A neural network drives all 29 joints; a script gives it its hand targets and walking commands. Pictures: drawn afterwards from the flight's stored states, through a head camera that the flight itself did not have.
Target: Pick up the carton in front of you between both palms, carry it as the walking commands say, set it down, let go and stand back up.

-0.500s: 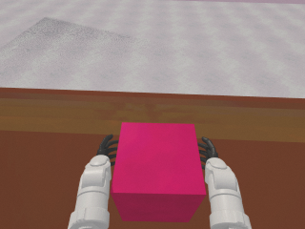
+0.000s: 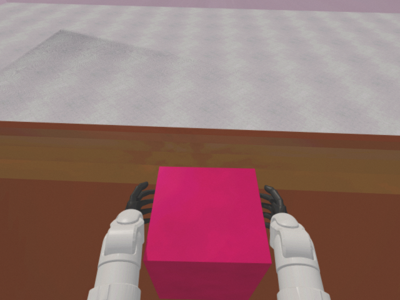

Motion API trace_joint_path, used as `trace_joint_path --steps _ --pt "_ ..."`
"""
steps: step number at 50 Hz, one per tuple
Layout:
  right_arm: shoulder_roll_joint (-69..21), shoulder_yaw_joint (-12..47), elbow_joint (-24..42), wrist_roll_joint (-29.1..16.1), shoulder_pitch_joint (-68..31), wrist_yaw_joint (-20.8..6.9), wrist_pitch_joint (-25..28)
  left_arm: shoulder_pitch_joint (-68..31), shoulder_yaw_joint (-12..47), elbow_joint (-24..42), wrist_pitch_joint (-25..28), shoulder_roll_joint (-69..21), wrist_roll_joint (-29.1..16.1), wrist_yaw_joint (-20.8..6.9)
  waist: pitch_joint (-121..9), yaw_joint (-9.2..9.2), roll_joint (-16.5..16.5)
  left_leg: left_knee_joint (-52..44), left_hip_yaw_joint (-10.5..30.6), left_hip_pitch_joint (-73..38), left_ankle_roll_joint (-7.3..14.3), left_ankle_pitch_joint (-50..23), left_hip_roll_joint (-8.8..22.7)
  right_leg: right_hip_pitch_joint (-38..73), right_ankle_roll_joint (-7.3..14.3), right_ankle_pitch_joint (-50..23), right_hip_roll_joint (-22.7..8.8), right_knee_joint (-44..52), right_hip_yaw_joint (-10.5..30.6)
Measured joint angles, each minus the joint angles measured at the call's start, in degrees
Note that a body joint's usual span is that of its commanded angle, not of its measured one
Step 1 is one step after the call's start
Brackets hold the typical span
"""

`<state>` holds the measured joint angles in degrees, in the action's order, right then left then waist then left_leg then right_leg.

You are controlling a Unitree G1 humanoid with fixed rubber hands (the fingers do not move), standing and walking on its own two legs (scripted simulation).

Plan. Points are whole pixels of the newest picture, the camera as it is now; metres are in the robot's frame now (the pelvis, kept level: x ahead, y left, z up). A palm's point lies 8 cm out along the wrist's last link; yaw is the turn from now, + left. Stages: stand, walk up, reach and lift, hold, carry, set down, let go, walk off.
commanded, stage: reach and lift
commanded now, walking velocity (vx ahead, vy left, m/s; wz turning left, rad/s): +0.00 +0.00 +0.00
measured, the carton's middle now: (205, 236) +0.28 +0.00 -0.04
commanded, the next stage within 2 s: hold in 0.16 s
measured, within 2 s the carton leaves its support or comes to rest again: neither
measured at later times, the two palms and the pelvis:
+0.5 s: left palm (131, 216) +0.28 +0.15 +0.05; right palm (281, 219) +0.27 -0.15 +0.05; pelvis -0.01 +0.00 +0.00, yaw +0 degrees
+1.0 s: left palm (131, 213) +0.28 +0.15 +0.05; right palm (280, 217) +0.28 -0.15 +0.05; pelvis -0.01 +0.00 +0.00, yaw +0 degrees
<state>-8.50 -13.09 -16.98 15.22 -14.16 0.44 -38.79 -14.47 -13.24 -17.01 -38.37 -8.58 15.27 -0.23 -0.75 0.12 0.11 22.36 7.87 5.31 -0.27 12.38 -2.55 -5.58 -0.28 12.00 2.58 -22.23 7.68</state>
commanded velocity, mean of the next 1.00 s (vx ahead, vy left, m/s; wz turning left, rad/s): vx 0.00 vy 0.00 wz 0.00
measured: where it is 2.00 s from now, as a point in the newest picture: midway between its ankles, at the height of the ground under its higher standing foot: outside the picture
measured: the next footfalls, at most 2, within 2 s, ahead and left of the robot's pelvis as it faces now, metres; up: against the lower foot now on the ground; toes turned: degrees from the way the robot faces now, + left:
right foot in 1.68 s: +0.16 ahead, -0.09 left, +0.00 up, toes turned -8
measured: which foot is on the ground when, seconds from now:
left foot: down 0.00-1.00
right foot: down 0.00-1.00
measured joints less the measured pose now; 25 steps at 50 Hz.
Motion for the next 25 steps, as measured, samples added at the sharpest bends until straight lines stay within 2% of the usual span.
trace_joint_path --steps 9,15,25 --pt "0.07 0.44 1.39 -0.22 0.32 -0.01 -1.29 0.24 0.50 1.32 -1.31 0.05 -0.22 0.03 0.28 0.02 -0.04 -0.56 -0.10 -1.00 0.04 -0.25 0.01 0.96 -0.02 -0.21 -0.08 0.49 0.02" --pt "0.25 1.68 4.82 -1.17 1.17 0.26 -3.41 1.19 1.70 4.87 -3.46 0.26 -1.24 0.38 -0.03 -0.02 -0.05 -1.57 -0.10 -2.23 0.03 -0.77 0.09 2.21 -0.01 -0.74 -0.14 1.53 0.00" --pt "-0.27 -0.31 2.87 0.23 -1.23 -0.50 -5.02 -1.18 -0.26 2.92 -5.04 -0.26 0.17 -0.37 1.15 0.06 0.01 -0.82 -0.20 -2.78 -0.01 -0.86 0.10 2.81 -0.02 -0.90 -0.08 0.88 -0.15"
